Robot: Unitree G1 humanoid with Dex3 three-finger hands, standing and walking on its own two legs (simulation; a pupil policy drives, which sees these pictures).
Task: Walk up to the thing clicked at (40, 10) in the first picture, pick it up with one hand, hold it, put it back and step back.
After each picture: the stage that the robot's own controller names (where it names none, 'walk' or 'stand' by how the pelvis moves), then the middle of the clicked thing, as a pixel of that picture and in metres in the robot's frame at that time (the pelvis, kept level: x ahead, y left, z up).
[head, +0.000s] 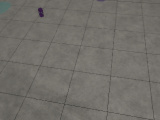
stand; (41, 12) +2.02 +0.65 -0.72
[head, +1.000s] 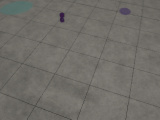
walk; (62, 17) +1.93 +0.32 -0.69
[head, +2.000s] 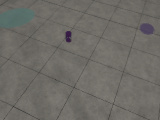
walk; (68, 36) +1.36 +0.16 -0.71
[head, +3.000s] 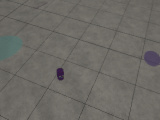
walk; (60, 74) +0.90 +0.20 -0.71
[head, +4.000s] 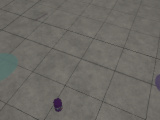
walk; (58, 105) +0.60 +0.20 -0.71
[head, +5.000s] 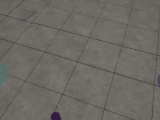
stand; (56, 118) +0.43 +0.21 -0.70
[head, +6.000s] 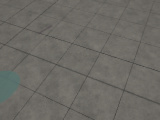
stand; out of the picture +0.40 +0.20 -0.72
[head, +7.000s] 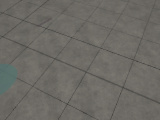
stand; out of the picture +0.38 +0.20 -0.71
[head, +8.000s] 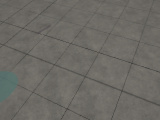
stand; out of the picture +0.39 +0.23 -0.73
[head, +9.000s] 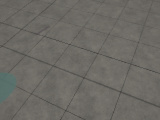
stand; out of the picture +0.38 +0.24 -0.73
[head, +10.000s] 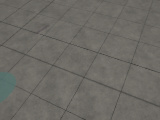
stand; out of the picture +0.37 +0.24 -0.73
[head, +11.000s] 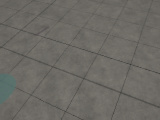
stand; out of the picture +0.37 +0.24 -0.73
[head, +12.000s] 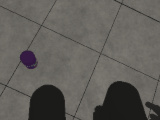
go down; (29, 60) +0.46 +0.24 -0.37
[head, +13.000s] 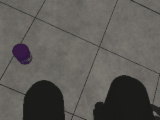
approach; (23, 54) +0.46 +0.25 -0.31
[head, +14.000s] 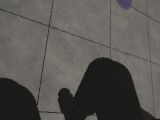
close in; out of the picture +0.45 +0.29 -0.23
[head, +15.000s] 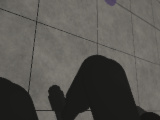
close; out of the picture +0.44 +0.30 -0.23
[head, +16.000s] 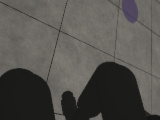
lift; out of the picture +0.38 +0.27 -0.21
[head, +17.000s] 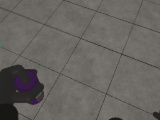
lift; (30, 88) +0.32 +0.19 -0.01
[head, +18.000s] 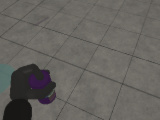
hold; (43, 88) +0.33 +0.16 +0.02
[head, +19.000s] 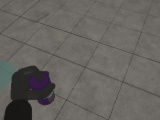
hold; (42, 89) +0.33 +0.17 +0.00
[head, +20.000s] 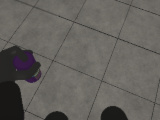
crouch; (28, 68) +0.41 +0.19 -0.07
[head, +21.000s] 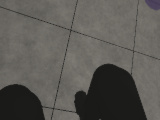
lower; out of the picture +0.48 +0.28 -0.16
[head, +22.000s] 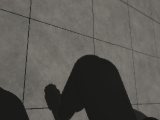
lower; out of the picture +0.44 +0.29 -0.24
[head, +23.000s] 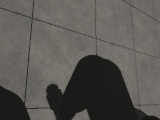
lower; out of the picture +0.44 +0.30 -0.23
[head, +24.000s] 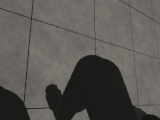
lower; out of the picture +0.45 +0.30 -0.23
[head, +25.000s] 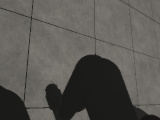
lower; out of the picture +0.45 +0.30 -0.23
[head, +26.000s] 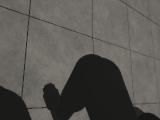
open; out of the picture +0.44 +0.29 -0.24
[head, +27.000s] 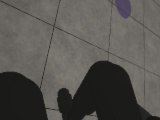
stand; out of the picture +0.44 +0.27 -0.25
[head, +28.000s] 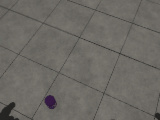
stand; (50, 102) +0.41 +0.20 -0.58
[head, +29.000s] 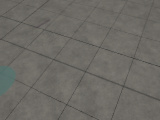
stand; out of the picture +0.38 +0.20 -0.67
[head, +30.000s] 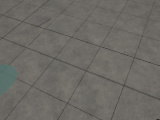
stand; out of the picture +0.38 +0.20 -0.67
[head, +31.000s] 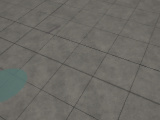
stand; out of the picture +0.40 +0.19 -0.72
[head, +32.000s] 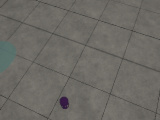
walk; (64, 103) +0.45 +0.14 -0.71
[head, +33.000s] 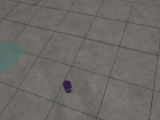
walk; (67, 86) +0.64 +0.22 -0.71
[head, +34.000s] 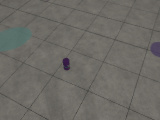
stand; (66, 64) +0.98 +0.21 -0.70
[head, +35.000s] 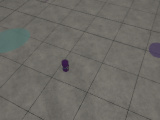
stand; (65, 65) +0.97 +0.21 -0.71
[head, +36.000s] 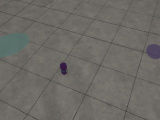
stand; (63, 68) +0.98 +0.23 -0.73
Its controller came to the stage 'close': yes
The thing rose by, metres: 0.71
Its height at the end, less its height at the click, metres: +0.00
